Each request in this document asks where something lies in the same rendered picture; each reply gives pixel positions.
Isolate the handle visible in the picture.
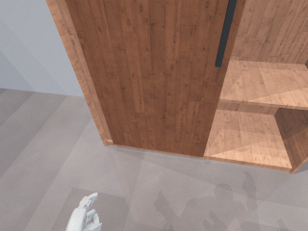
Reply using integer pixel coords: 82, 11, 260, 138
215, 0, 238, 67

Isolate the left robot hand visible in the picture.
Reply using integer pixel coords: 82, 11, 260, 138
65, 192, 102, 231

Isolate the wardrobe door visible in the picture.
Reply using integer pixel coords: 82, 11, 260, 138
65, 0, 246, 158
56, 0, 112, 140

